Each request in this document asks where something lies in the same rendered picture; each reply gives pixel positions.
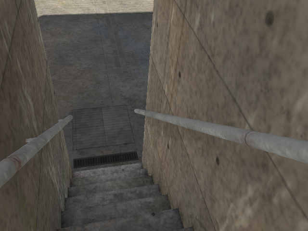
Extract stairs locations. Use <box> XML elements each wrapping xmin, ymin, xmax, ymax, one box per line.
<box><xmin>56</xmin><ymin>163</ymin><xmax>194</xmax><ymax>231</ymax></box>

